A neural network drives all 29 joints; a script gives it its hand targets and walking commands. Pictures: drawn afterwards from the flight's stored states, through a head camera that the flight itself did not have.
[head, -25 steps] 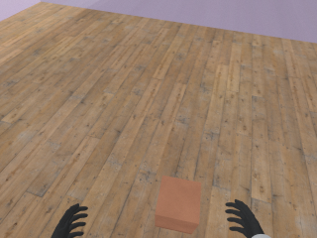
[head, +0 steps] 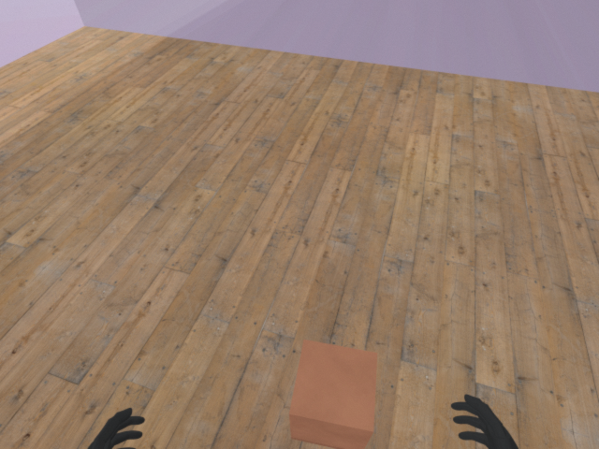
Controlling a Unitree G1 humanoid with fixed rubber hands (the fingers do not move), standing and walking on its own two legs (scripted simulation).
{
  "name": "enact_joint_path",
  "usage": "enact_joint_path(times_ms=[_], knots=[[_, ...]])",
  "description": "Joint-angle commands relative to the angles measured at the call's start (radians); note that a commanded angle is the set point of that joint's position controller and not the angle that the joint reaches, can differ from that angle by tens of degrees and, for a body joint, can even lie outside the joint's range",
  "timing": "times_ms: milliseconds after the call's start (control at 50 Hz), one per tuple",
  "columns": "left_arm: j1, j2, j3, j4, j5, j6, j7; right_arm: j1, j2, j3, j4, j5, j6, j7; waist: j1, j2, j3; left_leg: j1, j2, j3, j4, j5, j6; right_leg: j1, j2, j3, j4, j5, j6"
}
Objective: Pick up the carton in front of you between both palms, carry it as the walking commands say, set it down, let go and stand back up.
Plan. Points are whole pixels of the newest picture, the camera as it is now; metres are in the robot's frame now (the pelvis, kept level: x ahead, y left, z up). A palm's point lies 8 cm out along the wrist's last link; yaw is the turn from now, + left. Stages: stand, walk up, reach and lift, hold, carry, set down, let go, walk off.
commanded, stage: stand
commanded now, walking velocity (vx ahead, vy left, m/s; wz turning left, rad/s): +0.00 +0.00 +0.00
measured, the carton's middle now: (332, 397) +0.40 -0.10 -0.64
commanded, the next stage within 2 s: none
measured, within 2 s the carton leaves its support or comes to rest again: neither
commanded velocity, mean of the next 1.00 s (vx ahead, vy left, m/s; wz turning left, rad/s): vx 0.00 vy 0.00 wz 0.00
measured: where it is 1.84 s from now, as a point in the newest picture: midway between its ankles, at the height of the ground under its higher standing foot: outside the picture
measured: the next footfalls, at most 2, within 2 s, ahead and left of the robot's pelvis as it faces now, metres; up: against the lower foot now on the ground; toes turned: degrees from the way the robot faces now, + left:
none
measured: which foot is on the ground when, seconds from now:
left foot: down 0.00-1.00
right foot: down 0.00-1.00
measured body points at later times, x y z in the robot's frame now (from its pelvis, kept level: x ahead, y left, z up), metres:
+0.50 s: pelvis +0.01 -0.03 +0.00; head +0.02 -0.05 +0.45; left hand +0.11 +0.28 -0.09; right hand +0.16 -0.31 -0.11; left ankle -0.06 +0.12 -0.73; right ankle +0.02 -0.12 -0.73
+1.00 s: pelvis +0.00 -0.02 +0.01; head +0.00 -0.03 +0.46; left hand +0.08 +0.30 -0.10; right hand +0.12 -0.32 -0.11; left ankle -0.06 +0.12 -0.73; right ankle +0.02 -0.12 -0.73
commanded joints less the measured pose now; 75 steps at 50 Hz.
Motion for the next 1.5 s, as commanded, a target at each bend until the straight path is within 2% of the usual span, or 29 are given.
enact_joint_path(times_ms=[0, 20, 80, 200, 240, 260, 300, 380, 440, 520, 580, 640, 680, 740, 800, 840, 900, 1000, 1040, 1080, 1120, 1160, 1180, 1200, 1300, 1320, 1380, 1460, 1480], knots=[[-0.060, 0.167, 0.055, -0.007, -0.001, -0.048, 0.001, -0.044, -0.150, -0.039, -0.004, 0.001, -0.075, 0.004, 0.005, -0.058, -0.023, -0.133, 0.067, -0.061, -0.101, 0.099, -0.007, 0.072, -0.078, 0.059, -0.052, 0.104, -0.017], [-0.059, 0.168, 0.058, 0.000, -0.005, -0.048, 0.001, -0.047, -0.157, -0.040, 0.006, -0.001, -0.078, 0.003, 0.006, -0.042, -0.023, -0.128, 0.069, -0.068, -0.098, 0.121, -0.008, 0.066, -0.077, 0.054, -0.053, 0.110, -0.016], [-0.040, 0.189, 0.062, 0.033, -0.014, -0.054, 0.003, -0.048, -0.178, -0.038, 0.039, 0.001, -0.081, 0.004, 0.019, -0.062, -0.049, -0.105, 0.073, -0.071, -0.077, 0.200, -0.004, 0.091, -0.091, 0.061, -0.056, 0.158, -0.022], [-0.031, 0.220, 0.062, 0.083, -0.019, -0.055, 0.010, -0.014, -0.196, -0.026, 0.102, 0.006, -0.083, -0.004, 0.013, -0.073, -0.074, -0.061, 0.069, -0.062, -0.059, 0.302, -0.003, 0.125, -0.111, 0.079, -0.063, 0.283, -0.031], [-0.031, 0.229, 0.064, 0.101, -0.020, -0.054, 0.011, -0.020, -0.203, -0.027, 0.108, 0.004, -0.082, -0.006, 0.013, -0.060, -0.068, -0.068, 0.068, -0.059, -0.065, 0.280, -0.006, 0.134, -0.116, 0.086, -0.083, 0.267, -0.030], [-0.030, 0.237, 0.065, 0.111, -0.018, -0.054, 0.011, -0.021, -0.198, -0.023, 0.113, 0.006, -0.080, -0.007, 0.015, -0.083, -0.065, -0.071, 0.066, -0.058, -0.068, 0.270, -0.010, 0.137, -0.123, 0.086, -0.087, 0.266, -0.029], [-0.037, 0.239, 0.064, 0.121, -0.018, -0.055, 0.013, -0.025, -0.196, -0.018, 0.128, 0.005, -0.084, -0.007, 0.015, -0.066, -0.074, -0.058, 0.068, -0.065, -0.076, 0.245, -0.009, 0.148, -0.129, 0.098, -0.094, 0.268, -0.032], [-0.042, 0.242, 0.063, 0.153, -0.022, -0.055, 0.013, -0.022, -0.202, -0.013, 0.150, 0.007, -0.086, -0.011, 0.018, -0.071, -0.057, -0.063, 0.075, -0.065, -0.091, 0.264, -0.011, 0.156, -0.130, 0.090, -0.105, 0.280, -0.028], [-0.048, 0.241, 0.062, 0.165, -0.025, -0.056, 0.013, -0.015, -0.208, -0.012, 0.167, 0.007, -0.090, -0.015, 0.020, -0.038, -0.057, -0.060, 0.083, -0.072, -0.099, 0.273, -0.011, 0.167, -0.127, 0.085, -0.106, 0.281, -0.032], [-0.048, 0.242, 0.059, 0.194, -0.028, -0.057, 0.009, -0.018, -0.221, -0.011, 0.186, 0.011, -0.094, -0.018, 0.021, -0.029, -0.068, -0.059, 0.089, -0.072, -0.106, 0.325, -0.011, 0.194, -0.122, 0.070, -0.095, 0.325, -0.033], [-0.054, 0.242, 0.056, 0.208, -0.030, -0.056, 0.010, -0.023, -0.226, -0.008, 0.198, 0.009, -0.095, -0.020, 0.023, -0.048, -0.049, -0.065, 0.094, -0.081, -0.118, 0.306, -0.008, 0.193, -0.126, 0.075, -0.108, 0.303, -0.033], [-0.069, 0.244, 0.056, 0.223, -0.033, -0.054, 0.008, -0.020, -0.230, -0.006, 0.213, 0.009, -0.096, -0.022, 0.026, -0.021, -0.033, -0.075, 0.099, -0.087, -0.140, 0.292, -0.006, 0.189, -0.121, 0.069, -0.109, 0.266, -0.033], [-0.068, 0.249, 0.054, 0.230, -0.034, -0.053, 0.007, -0.022, -0.230, -0.006, 0.220, 0.010, -0.099, -0.019, 0.025, -0.024, -0.016, -0.079, 0.098, -0.092, -0.145, 0.261, -0.002, 0.180, -0.120, 0.076, -0.121, 0.238, -0.033], [-0.072, 0.257, 0.055, 0.243, -0.036, -0.055, 0.004, -0.026, -0.230, -0.003, 0.228, 0.012, -0.098, -0.019, 0.025, -0.057, -0.020, -0.078, 0.099, -0.093, -0.162, 0.243, 0.000, 0.188, -0.117, 0.070, -0.135, 0.209, -0.027], [-0.074, 0.254, 0.054, 0.254, -0.036, -0.055, 0.002, -0.027, -0.248, -0.005, 0.248, 0.011, -0.103, -0.020, 0.036, -0.023, -0.005, -0.089, 0.102, -0.102, -0.176, 0.239, 0.000, 0.196, -0.120, 0.073, -0.128, 0.212, -0.032], [-0.080, 0.262, 0.051, 0.262, -0.037, -0.055, 0.002, -0.036, -0.247, -0.002, 0.249, 0.010, -0.102, -0.018, 0.031, -0.039, -0.005, -0.082, 0.104, -0.099, -0.184, 0.234, 0.000, 0.186, -0.121, 0.072, -0.131, 0.197, -0.031], [-0.086, 0.263, 0.048, 0.276, -0.035, -0.056, 0.002, -0.037, -0.248, -0.002, 0.258, 0.011, -0.103, -0.018, 0.032, -0.023, 0.003, -0.091, 0.100, -0.100, -0.195, 0.208, 0.000, 0.191, -0.117, 0.073, -0.142, 0.173, -0.029], [-0.076, 0.277, 0.042, 0.296, -0.042, -0.059, -0.001, -0.033, -0.258, 0.000, 0.284, 0.017, -0.106, -0.015, 0.031, -0.016, -0.007, -0.075, 0.106, -0.108, -0.192, 0.251, 0.006, 0.201, -0.126, 0.080, -0.141, 0.222, -0.029], [-0.085, 0.283, 0.040, 0.308, -0.040, -0.058, 0.001, -0.036, -0.259, 0.002, 0.293, 0.020, -0.103, -0.015, 0.027, -0.034, -0.004, -0.072, 0.103, -0.102, -0.198, 0.266, 0.001, 0.203, -0.126, 0.077, -0.142, 0.225, -0.028], [-0.087, 0.283, 0.039, 0.314, -0.042, -0.055, 0.002, -0.044, -0.257, 0.005, 0.294, 0.019, -0.105, -0.014, 0.028, -0.040, -0.001, -0.070, 0.104, -0.107, -0.201, 0.238, 0.005, 0.199, -0.126, 0.081, -0.151, 0.215, -0.028], [-0.093, 0.280, 0.035, 0.314, -0.042, -0.056, 0.001, -0.037, -0.259, 0.006, 0.314, 0.020, -0.105, -0.014, 0.026, -0.022, -0.006, -0.069, 0.107, -0.110, -0.208, 0.225, 0.006, 0.200, -0.131, 0.084, -0.152, 0.191, -0.029], [-0.087, 0.279, 0.032, 0.325, -0.044, -0.057, 0.001, -0.056, -0.260, 0.008, 0.313, 0.019, -0.104, -0.013, 0.034, -0.042, -0.007, -0.062, 0.106, -0.105, -0.206, 0.228, 0.005, 0.203, -0.128, 0.077, -0.161, 0.185, -0.024], [-0.091, 0.288, 0.032, 0.335, -0.041, -0.058, 0.000, -0.046, -0.258, 0.011, 0.318, 0.021, -0.104, -0.013, 0.025, -0.043, -0.008, -0.058, 0.104, -0.102, -0.209, 0.227, 0.005, 0.203, -0.133, 0.086, -0.166, 0.179, -0.026], [-0.100, 0.285, 0.032, 0.333, -0.041, -0.058, 0.001, -0.051, -0.268, 0.009, 0.321, 0.022, -0.103, -0.012, 0.027, -0.030, 0.002, -0.071, 0.104, -0.102, -0.211, 0.235, 0.005, 0.202, -0.136, 0.086, -0.162, 0.194, -0.029], [-0.103, 0.293, 0.028, 0.344, -0.045, -0.059, 0.002, -0.048, -0.265, 0.011, 0.340, 0.024, -0.103, -0.011, 0.026, -0.042, 0.001, -0.059, 0.104, -0.104, -0.215, 0.237, 0.003, 0.198, -0.132, 0.083, -0.170, 0.197, -0.027], [-0.102, 0.290, 0.025, 0.353, -0.045, -0.057, 0.002, -0.052, -0.274, 0.009, 0.345, 0.024, -0.103, -0.011, 0.024, -0.028, 0.003, -0.061, 0.104, -0.103, -0.211, 0.253, 0.004, 0.203, -0.137, 0.085, -0.167, 0.217, -0.030], [-0.100, 0.294, 0.027, 0.356, -0.047, -0.059, 0.002, -0.057, -0.270, 0.012, 0.353, 0.022, -0.102, -0.009, 0.026, -0.053, 0.004, -0.058, 0.104, -0.104, -0.221, 0.230, 0.007, 0.205, -0.133, 0.082, -0.169, 0.194, -0.028], [-0.110, 0.302, 0.024, 0.368, -0.047, -0.061, 0.003, -0.051, -0.276, 0.013, 0.365, 0.026, -0.101, -0.007, 0.023, -0.024, -0.006, -0.055, 0.106, -0.104, -0.226, 0.241, 0.007, 0.212, -0.141, 0.090, -0.172, 0.208, -0.030], [-0.115, 0.305, 0.025, 0.370, -0.045, -0.060, 0.004, -0.062, -0.273, 0.014, 0.365, 0.027, -0.101, -0.007, 0.026, -0.038, 0.003, -0.057, 0.105, -0.103, -0.230, 0.230, 0.006, 0.212, -0.139, 0.089, -0.178, 0.196, -0.029]])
